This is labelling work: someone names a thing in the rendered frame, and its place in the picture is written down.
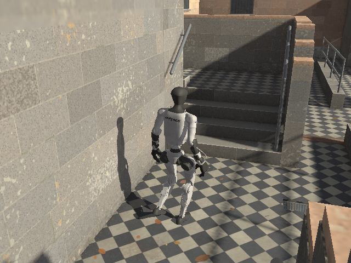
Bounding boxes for robot left hand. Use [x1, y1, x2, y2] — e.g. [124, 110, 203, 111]
[151, 148, 162, 163]

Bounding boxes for robot left upper arm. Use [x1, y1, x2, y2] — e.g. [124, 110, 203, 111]
[152, 108, 168, 135]

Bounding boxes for left robot forearm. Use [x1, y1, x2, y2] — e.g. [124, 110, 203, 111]
[151, 132, 159, 150]

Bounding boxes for right robot forearm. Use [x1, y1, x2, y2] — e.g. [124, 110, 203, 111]
[190, 139, 205, 165]

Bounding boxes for robot right hand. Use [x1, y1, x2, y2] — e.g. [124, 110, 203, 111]
[195, 162, 208, 177]

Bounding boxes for humanoid robot head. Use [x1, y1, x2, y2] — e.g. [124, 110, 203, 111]
[168, 87, 188, 113]

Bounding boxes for right robot shin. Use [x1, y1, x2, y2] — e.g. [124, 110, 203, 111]
[179, 185, 193, 218]

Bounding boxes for robot right upper arm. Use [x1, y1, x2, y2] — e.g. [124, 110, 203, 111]
[185, 113, 197, 146]

